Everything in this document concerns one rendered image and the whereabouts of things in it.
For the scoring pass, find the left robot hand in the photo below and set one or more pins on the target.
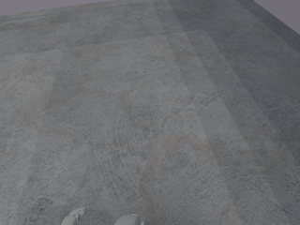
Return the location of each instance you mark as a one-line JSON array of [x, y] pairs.
[[74, 216]]

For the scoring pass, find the robot left thigh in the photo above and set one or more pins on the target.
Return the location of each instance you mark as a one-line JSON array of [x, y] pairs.
[[129, 220]]

